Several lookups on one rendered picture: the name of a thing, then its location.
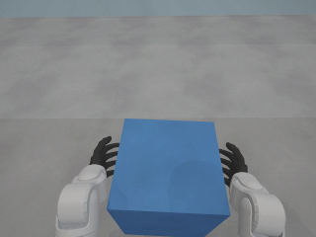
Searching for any robot left forearm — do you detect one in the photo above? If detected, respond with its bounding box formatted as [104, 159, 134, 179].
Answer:
[54, 164, 108, 237]

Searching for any robot right forearm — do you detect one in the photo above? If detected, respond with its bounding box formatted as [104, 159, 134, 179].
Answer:
[229, 172, 286, 237]

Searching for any left robot hand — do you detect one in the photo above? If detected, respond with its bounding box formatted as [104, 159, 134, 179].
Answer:
[89, 136, 119, 177]

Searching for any carton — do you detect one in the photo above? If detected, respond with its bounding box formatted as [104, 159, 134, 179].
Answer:
[107, 118, 231, 237]

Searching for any right robot hand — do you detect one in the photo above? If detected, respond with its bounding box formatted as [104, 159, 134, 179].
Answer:
[218, 142, 248, 189]

